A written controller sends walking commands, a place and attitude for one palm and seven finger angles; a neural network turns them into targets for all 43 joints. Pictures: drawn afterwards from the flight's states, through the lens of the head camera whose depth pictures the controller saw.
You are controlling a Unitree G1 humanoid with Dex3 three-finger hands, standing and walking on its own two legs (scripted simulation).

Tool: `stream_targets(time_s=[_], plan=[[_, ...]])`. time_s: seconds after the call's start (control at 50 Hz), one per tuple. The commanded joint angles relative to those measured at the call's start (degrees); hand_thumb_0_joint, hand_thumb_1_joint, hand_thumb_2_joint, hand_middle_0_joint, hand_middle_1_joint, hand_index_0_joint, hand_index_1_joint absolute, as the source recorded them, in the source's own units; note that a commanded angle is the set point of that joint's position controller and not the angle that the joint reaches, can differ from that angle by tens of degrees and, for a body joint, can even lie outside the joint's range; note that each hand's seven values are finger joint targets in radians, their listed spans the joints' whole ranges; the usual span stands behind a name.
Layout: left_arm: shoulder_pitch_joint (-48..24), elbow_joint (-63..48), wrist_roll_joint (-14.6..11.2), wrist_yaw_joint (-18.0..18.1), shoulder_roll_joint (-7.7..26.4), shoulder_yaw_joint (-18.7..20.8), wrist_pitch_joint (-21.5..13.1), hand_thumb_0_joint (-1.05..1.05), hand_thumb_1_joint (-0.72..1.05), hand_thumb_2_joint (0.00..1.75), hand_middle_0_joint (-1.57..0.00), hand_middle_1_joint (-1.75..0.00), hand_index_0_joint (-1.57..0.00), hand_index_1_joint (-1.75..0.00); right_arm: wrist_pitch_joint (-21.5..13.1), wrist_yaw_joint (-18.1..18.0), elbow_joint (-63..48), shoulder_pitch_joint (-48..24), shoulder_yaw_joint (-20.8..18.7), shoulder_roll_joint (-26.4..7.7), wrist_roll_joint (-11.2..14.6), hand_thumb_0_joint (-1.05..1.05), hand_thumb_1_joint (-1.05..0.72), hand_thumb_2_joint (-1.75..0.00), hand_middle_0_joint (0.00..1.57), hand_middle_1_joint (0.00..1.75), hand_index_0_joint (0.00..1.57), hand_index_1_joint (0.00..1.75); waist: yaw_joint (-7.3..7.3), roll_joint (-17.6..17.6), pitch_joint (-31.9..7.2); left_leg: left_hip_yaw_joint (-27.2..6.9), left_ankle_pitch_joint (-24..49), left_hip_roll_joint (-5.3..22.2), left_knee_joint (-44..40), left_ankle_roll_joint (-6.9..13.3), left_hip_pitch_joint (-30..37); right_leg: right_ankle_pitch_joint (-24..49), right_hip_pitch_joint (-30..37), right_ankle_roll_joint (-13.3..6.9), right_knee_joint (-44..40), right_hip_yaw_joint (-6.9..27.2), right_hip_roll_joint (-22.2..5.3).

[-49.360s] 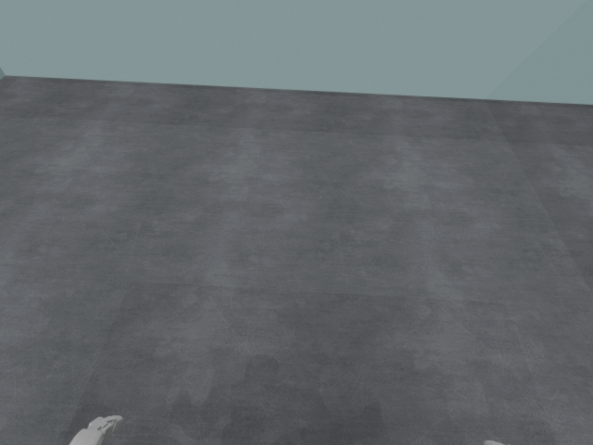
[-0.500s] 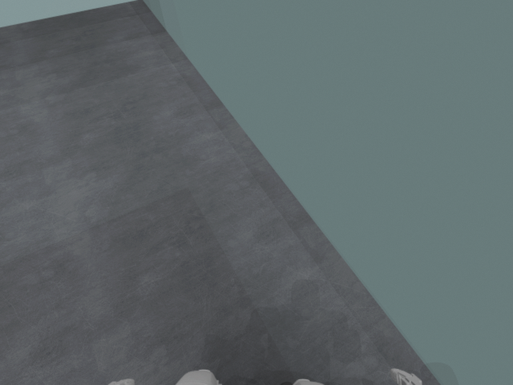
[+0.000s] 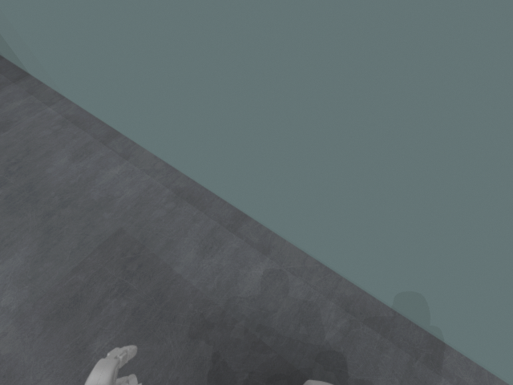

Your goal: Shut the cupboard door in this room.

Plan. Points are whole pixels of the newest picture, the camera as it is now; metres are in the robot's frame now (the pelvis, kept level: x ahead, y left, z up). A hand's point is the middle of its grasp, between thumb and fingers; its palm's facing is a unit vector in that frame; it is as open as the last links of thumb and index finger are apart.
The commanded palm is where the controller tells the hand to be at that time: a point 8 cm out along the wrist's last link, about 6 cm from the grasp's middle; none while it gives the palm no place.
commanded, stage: walk to a spot facing it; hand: left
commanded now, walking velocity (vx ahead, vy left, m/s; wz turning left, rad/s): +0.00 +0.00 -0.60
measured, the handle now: out of the picture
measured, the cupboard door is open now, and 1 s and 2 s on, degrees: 45 45 45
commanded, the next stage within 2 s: none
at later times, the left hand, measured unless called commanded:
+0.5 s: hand out of the picture +0.12 +0.22 -0.17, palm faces -0.20 -0.96 -0.21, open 7.4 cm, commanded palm none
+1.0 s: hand (215, 321) +0.24 +0.09 -0.15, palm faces -0.56 -0.79 -0.27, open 7.4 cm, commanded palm none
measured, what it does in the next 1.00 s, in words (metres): steps on the spot, turning right: left foot, then right foot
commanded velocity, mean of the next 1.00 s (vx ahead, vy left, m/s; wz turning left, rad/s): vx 0.00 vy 0.00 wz -0.60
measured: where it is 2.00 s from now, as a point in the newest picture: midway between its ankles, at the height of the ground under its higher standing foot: outside the picture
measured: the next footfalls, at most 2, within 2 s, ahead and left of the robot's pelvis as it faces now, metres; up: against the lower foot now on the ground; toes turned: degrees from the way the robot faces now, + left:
left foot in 0.46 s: +0.08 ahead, +0.13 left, +0.00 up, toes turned -13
right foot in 0.92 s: -0.01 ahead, -0.12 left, +0.00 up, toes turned -39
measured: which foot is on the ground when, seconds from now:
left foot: down 0.00-0.00, up 0.02-0.44, down 0.46-0.92, up 0.94-1.00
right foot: down 0.00-0.46, up 0.48-0.90, down 0.92-1.00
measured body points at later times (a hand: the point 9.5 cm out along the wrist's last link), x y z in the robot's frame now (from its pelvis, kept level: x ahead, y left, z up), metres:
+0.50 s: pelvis +0.01 +0.03 +0.00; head +0.07 +0.04 +0.45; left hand +0.13 +0.27 -0.15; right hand +0.08 -0.25 -0.12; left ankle +0.04 +0.14 -0.73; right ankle +0.01 -0.10 -0.72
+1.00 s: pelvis +0.01 +0.00 +0.00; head +0.05 -0.05 +0.44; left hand +0.27 +0.13 -0.13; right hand -0.12 -0.24 -0.16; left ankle +0.05 +0.14 -0.67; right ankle -0.04 -0.09 -0.73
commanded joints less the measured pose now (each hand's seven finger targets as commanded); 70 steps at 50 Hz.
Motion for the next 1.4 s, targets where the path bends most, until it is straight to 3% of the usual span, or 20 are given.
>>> stream_targets(time_s=[0.0, 0.02, 0.12, 0.32, 0.4, 0.42, 0.44, 0.46, 0.56, 0.72, 0.84, 0.86, 0.9, 0.92, 0.98, 1.24, 1.26, 1.3, 1.32, 1.38], plan=[[15.4, 0.6, -1.2, 2.7, 16.6, 3.8, -2.5, 0.00, 0.90, 0.90, -0.20, -0.30, -0.20, -0.30, -0.1, -0.6, -8.4, -5.4, -0.6, -6.3, 1.0, 0.00, -0.90, -0.90, 0.20, 0.30, 0.20, 0.30, 8.44, -16.6, -16.1, -13.2, -16.5, -3.8, 32.3, -3.0, -23.9, 55.0, 26.5, -14.4, -10.3, 28.1, -22.9], [12.9, 0.2, -1.4, 3.2, 14.0, 3.4, -2.2, 0.00, 0.90, 0.90, -0.20, -0.30, -0.20, -0.30, 0.5, -1.0, -7.9, -5.1, -0.7, -6.3, 0.9, 0.00, -0.90, -0.90, 0.20, 0.30, 0.20, 0.30, 6.74, -10.4, -13.0, -17.4, -12.1, -1.7, 33.9, -2.6, -24.4, 49.8, 23.4, -14.6, -10.6, 23.3, -21.5], [1.8, -3.7, -0.8, 3.2, 9.6, 2.1, -2.2, 0.00, 0.90, 0.90, -0.20, -0.30, -0.20, -0.30, 1.5, -0.4, -4.9, -3.6, -0.8, -6.9, 0.2, 0.00, -0.90, -0.90, 0.20, 0.30, 0.20, 0.30, 1.99, -7.2, -8.4, -18.5, 2.2, -2.3, 30.5, -3.9, -19.6, 23.3, 9.0, -9.5, -15.4, 17.8, -11.2], [5.8, -3.0, -0.1, 2.4, 10.8, 2.8, -2.0, 0.00, 0.90, 0.90, -0.20, -0.30, -0.20, -0.30, 0.1, -0.5, -8.3, -9.4, -0.1, -6.0, 0.7, 0.00, -0.90, -0.90, 0.20, 0.30, 0.20, 0.30, 4.16, -8.9, -9.0, -18.1, -0.8, -7.2, 10.4, -3.1, -13.3, 16.7, 6.7, -11.2, -14.3, 26.9, -9.2], [2.8, -3.6, -0.6, 2.3, 10.6, 2.9, -1.4, 0.00, 0.90, 0.90, -0.20, -0.30, -0.20, -0.30, -1.0, -1.1, -7.1, -3.6, -0.1, -6.6, 1.2, 0.00, -0.90, -0.90, 0.20, 0.30, 0.20, 0.30, 1.02, -9.8, -11.6, -17.7, 5.9, -9.1, -6.3, -1.7, -0.4, 16.9, 1.6, -7.9, -9.6, 28.5, -6.5], [2.2, -4.0, -0.9, 2.3, 8.8, 2.5, -1.3, 0.00, 0.90, 0.90, -0.20, -0.30, -0.20, -0.30, -1.5, -1.3, -6.5, -0.8, -0.5, -8.5, 1.2, 0.00, -0.90, -0.90, 0.20, 0.30, 0.20, 0.30, -0.47, -4.3, -13.0, -21.1, 8.8, -5.1, -13.8, -0.5, 7.9, 12.5, -4.2, -5.1, -4.2, 25.6, -3.2], [4.2, -5.1, -1.6, 1.9, 5.2, 1.9, -1.1, 0.00, 0.90, 0.90, -0.20, -0.30, -0.20, -0.30, -2.1, -1.5, -7.0, 0.0, -1.5, -14.0, 0.4, 0.00, -0.90, -0.90, 0.20, 0.30, 0.20, 0.30, -0.66, 11.5, -14.2, -37.0, 10.0, 9.9, -20.5, 4.1, 14.7, -3.6, -14.5, -1.2, 7.2, 17.5, 5.3], [3.9, -5.2, -0.9, 1.5, 5.2, 1.8, -1.1, 0.00, 0.90, 0.90, -0.20, -0.30, -0.20, -0.30, -1.5, -1.4, -7.8, -1.0, -2.1, -16.7, 0.4, 0.00, -0.90, -0.90, 0.20, 0.30, 0.20, 0.30, -0.21, 16.3, -11.8, -41.5, 15.9, 18.8, -21.6, 9.1, 10.9, -18.1, -17.9, 1.0, 19.6, 10.5, 5.4], [5.3, -2.0, -0.3, 0.2, 5.9, 2.6, -0.4, 0.00, 0.90, 0.90, -0.20, -0.30, -0.20, -0.30, -1.7, -1.8, -9.0, -7.3, -0.3, -9.4, -0.1, 0.00, -0.90, -0.90, 0.20, 0.30, 0.20, 0.30, 2.68, 9.3, -5.7, -22.3, 25.7, 8.1, -18.6, 7.9, 3.7, -7.5, -16.4, 3.1, 33.7, 8.7, 1.2], [-0.6, -3.7, -0.5, -0.1, 2.8, 1.3, -0.1, 0.00, 0.90, 0.90, -0.20, -0.30, -0.20, -0.30, -1.5, -1.3, -5.3, 0.6, -1.7, -10.0, 0.0, 0.00, -0.90, -0.90, 0.20, 0.30, 0.20, 0.30, -0.71, 10.6, -6.1, -14.6, 35.9, 9.4, -15.1, 8.7, 9.1, -7.8, -13.0, 3.7, 19.2, 3.0, -1.1], [1.6, -3.4, -0.6, 0.2, 3.1, 1.0, -1.3, 0.00, 0.90, 0.90, -0.20, -0.30, -0.20, -0.30, -1.0, -0.4, -4.3, -0.6, -2.7, -12.0, -0.1, 0.00, -0.90, -0.90, 0.20, 0.30, 0.20, 0.30, 1.10, 10.9, -9.2, -9.7, 38.3, 10.1, -5.4, 5.3, 6.4, -1.9, 1.2, 0.9, -2.2, -1.0, 1.7], [6.2, -2.1, -0.5, 0.5, 5.0, 1.3, -1.9, 0.00, 0.90, 0.90, -0.20, -0.30, -0.20, -0.30, -1.0, -0.1, -4.5, -1.2, -2.7, -11.9, 0.3, 0.00, -0.90, -0.90, 0.20, 0.30, 0.20, 0.30, 3.92, 7.1, -11.5, -7.7, 35.9, 9.2, 1.9, 2.7, 2.2, 7.2, 10.0, -0.1, -9.9, 0.3, 0.8], [14.7, 0.6, -0.5, 2.1, 16.8, 3.7, -2.7, 0.00, 0.90, 0.90, -0.20, -0.30, -0.20, -0.30, -0.4, 0.1, -8.9, -5.4, -0.4, -5.4, 0.7, 0.00, -0.90, -0.90, 0.20, 0.30, 0.20, 0.30, 8.15, -19.9, -14.5, -8.1, -14.4, -3.7, 28.5, -3.5, -24.3, 50.3, 26.3, -11.3, -11.5, 29.7, -22.2], [15.1, 0.9, -1.2, 3.0, 15.5, 3.7, -2.5, 0.00, 0.90, 0.90, -0.20, -0.30, -0.20, -0.30, 0.3, -0.9, -9.0, -6.0, -0.5, -6.7, 0.9, 0.00, -0.90, -0.90, 0.20, 0.30, 0.20, 0.30, 7.78, -13.2, -14.5, -16.7, -14.1, -2.2, 32.0, -2.6, -24.6, 52.0, 24.2, -14.0, -10.4, 25.5, -22.8], [4.7, -1.9, -0.9, 3.2, 11.1, 2.5, -1.7, 0.00, 0.90, 0.90, -0.20, -0.30, -0.20, -0.30, 1.1, -0.5, -6.9, -7.1, -0.7, -7.2, 0.4, 0.00, -0.90, -0.90, 0.20, 0.30, 0.20, 0.30, 4.32, -10.4, -7.8, -18.0, -3.6, -1.3, 31.9, -3.3, -23.1, 28.1, 12.4, -11.1, -13.4, 20.1, -14.1], [1.6, -3.3, -0.5, 2.6, 11.2, 2.9, -1.6, 0.00, 0.90, 0.90, -0.20, -0.30, -0.20, -0.30, -0.9, -0.8, -6.8, -2.9, -0.2, -6.4, 1.0, 0.00, -0.90, -0.90, 0.20, 0.30, 0.20, 0.30, 1.05, -10.1, -10.8, -15.6, 5.3, -8.0, -2.6, -2.8, -5.1, 23.9, 6.0, -8.6, -8.1, 24.7, -7.8], [0.7, -3.7, -0.8, 2.6, 10.3, 2.7, -1.4, 0.00, 0.90, 0.90, -0.20, -0.30, -0.20, -0.30, -1.3, -1.0, -5.9, 0.0, -0.4, -7.5, 1.0, 0.00, -0.90, -0.90, 0.20, 0.30, 0.20, 0.30, -0.44, -7.9, -11.9, -16.2, 10.4, -6.9, -10.1, -2.2, 2.2, 20.4, 1.7, -6.3, -4.7, 23.4, -5.9], [3.6, -5.3, -1.4, 1.7, 4.2, 1.5, -0.9, 0.00, 0.90, 0.90, -0.20, -0.30, -0.20, -0.30, -1.8, -1.2, -6.6, 2.3, -2.2, -16.7, 0.2, 0.00, -0.90, -0.90, 0.20, 0.30, 0.20, 0.30, -0.57, 19.1, -12.9, -40.8, 19.4, 17.9, -20.6, 7.5, 12.2, -18.4, -15.9, 1.0, 17.9, 9.6, 6.2], [2.5, -5.1, -0.6, 1.7, 6.3, 1.7, -0.9, 0.00, 0.90, 0.90, -0.20, -0.30, -0.20, -0.30, -1.3, -1.0, -7.3, 1.4, -1.9, -16.3, 0.3, 0.00, -0.90, -0.90, 0.20, 0.30, 0.20, 0.30, -0.98, 13.5, -11.3, -40.2, 19.4, 20.2, -19.8, 10.7, 7.2, -19.0, -14.5, 0.8, 26.8, 11.5, 2.9], [2.8, -2.9, -0.2, 0.5, 6.3, 2.6, -0.7, 0.00, 0.90, 0.90, -0.20, -0.30, -0.20, -0.30, -1.9, -1.6, -8.6, -5.5, -0.6, -10.6, -0.3, 0.00, -0.90, -0.90, 0.20, 0.30, 0.20, 0.30, 1.74, 10.8, -6.2, -26.8, 21.6, 11.2, -19.6, 8.9, 2.3, -10.6, -15.2, 2.3, 34.6, 9.6, 0.9]])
